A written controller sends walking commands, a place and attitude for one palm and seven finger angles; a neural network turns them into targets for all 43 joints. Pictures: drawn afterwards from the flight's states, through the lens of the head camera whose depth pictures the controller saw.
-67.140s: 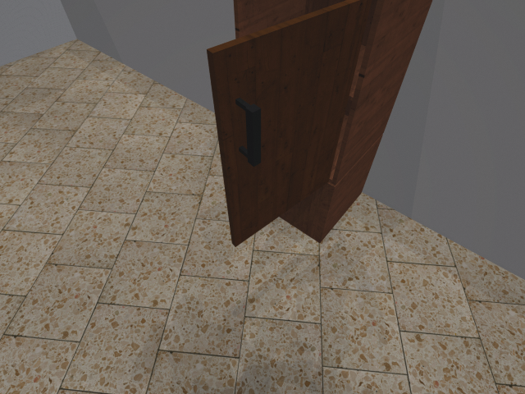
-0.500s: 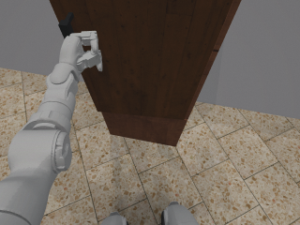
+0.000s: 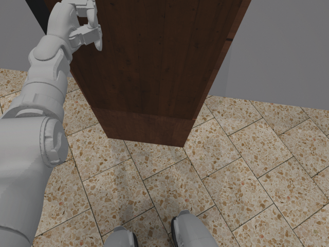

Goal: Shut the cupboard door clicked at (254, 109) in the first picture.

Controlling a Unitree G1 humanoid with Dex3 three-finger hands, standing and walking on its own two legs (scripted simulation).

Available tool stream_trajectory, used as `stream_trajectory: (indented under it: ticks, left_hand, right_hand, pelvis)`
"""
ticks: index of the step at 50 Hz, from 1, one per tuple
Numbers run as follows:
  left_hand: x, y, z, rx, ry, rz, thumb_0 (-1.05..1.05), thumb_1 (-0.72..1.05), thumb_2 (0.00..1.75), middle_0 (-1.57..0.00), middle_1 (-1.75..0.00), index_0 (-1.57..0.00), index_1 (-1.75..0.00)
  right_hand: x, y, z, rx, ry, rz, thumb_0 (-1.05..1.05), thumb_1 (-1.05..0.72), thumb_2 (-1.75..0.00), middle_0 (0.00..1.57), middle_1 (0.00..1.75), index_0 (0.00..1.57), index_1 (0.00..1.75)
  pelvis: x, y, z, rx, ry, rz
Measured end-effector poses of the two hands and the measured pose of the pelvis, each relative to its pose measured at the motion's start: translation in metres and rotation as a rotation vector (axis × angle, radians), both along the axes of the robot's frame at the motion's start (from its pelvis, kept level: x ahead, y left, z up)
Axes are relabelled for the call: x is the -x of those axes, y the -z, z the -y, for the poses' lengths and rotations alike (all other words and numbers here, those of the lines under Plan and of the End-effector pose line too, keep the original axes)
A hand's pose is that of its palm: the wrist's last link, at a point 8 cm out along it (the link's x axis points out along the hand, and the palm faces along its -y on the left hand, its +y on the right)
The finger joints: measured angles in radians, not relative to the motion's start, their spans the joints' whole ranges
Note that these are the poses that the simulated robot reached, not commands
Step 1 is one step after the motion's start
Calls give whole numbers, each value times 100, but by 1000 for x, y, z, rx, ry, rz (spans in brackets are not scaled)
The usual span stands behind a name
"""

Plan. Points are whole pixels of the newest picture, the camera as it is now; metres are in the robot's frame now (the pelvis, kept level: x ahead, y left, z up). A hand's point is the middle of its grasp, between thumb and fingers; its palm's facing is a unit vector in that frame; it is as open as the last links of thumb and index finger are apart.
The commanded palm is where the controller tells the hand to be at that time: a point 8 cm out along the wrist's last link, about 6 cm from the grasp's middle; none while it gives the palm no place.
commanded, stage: push the door shut along its arc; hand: left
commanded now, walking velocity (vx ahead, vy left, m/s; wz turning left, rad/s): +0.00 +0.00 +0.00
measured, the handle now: (53, 22) +0.61 +0.14 +0.13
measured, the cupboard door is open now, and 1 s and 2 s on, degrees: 0 0 0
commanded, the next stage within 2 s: pull the fist back off the door in 0.36 s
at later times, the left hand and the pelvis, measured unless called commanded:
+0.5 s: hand (100, 31) +0.56 +0.05 +0.14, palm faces -0.38 -0.93 +0.00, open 3.2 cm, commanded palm +0.60 +0.06 +0.13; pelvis -0.02 +0.01 -0.01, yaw +1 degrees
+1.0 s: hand (112, 29) +0.56 +0.02 +0.14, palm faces +0.04 -1.00 -0.03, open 3.3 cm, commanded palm +0.52 +0.06 +0.13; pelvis -0.02 +0.01 +0.00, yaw +0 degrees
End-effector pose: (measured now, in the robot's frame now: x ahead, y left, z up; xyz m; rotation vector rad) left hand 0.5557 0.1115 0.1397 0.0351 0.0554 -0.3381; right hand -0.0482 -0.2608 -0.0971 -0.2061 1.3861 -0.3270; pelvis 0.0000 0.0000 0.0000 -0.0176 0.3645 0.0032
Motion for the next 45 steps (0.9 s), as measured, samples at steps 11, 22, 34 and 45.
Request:
stream_trajectory:
  ticks: [11,22,34,45]
  left_hand:
    - [-4,-1,-2,-4,43,-24,0,85,96,-129,-150,-132,-150]
    - [-1,-2,5,2,66,-6,2,92,103,-129,-150,-130,-150]
    - [19,3,28,37,-445,16,0,79,105,-129,-150,-133,-150]
    - [20,-2,35,-36,-399,36,3,92,102,-130,-150,-132,-150]
  right_hand:
    - [2,-1,4,33,-25,-20,0,-90,-90,20,30,21,30]
    - [11,3,1,50,-34,-25,0,-90,-90,20,30,21,30]
    - [16,13,-21,-58,-118,14,0,-90,-90,20,30,21,30]
    - [46,11,-31,-97,-25,-16,0,-90,-90,20,30,21,30]
  pelvis:
    - [4,4,-1,13,-22,-14]
    - [13,12,-4,19,-30,-32]
    - [22,19,-6,23,-41,-59]
    - [27,12,-6,8,-11,-28]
